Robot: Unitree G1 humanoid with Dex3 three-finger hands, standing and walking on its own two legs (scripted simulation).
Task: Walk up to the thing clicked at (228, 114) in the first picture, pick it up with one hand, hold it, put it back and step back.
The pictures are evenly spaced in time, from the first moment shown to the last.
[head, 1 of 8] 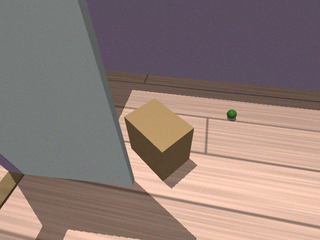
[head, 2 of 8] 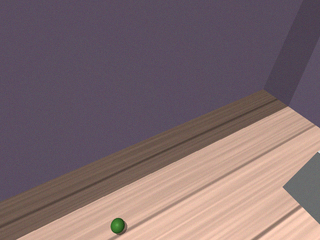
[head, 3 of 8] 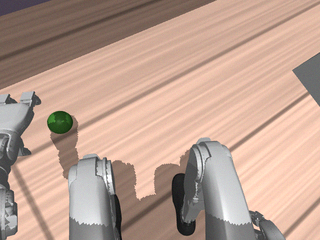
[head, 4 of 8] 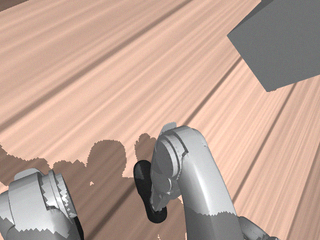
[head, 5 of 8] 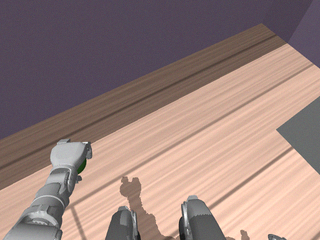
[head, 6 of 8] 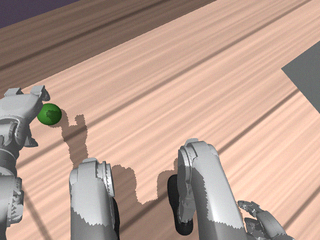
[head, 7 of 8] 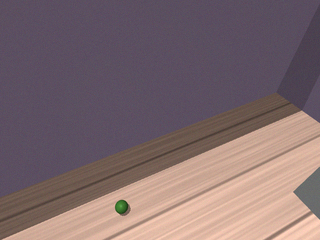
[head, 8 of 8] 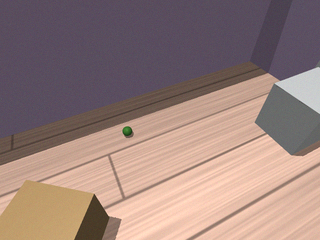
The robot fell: no
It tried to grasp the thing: yes
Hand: left
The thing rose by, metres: 0.68
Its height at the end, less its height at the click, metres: +0.00
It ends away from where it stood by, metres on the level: 0.08
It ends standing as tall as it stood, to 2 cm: yes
